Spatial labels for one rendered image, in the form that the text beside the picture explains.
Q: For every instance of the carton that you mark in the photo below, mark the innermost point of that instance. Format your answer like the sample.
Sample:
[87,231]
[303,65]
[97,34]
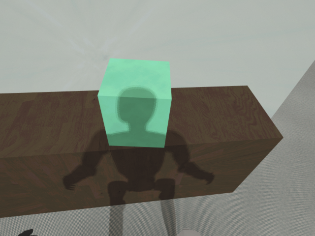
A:
[135,100]

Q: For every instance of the pedestal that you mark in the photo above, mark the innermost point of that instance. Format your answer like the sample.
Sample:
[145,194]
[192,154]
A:
[55,156]

